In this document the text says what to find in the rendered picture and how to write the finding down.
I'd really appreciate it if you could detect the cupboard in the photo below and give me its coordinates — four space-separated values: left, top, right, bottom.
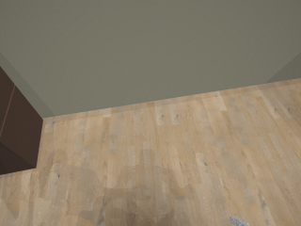
0 67 43 175

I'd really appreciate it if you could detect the right robot hand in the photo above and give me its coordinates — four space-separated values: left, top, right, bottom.
230 216 249 226

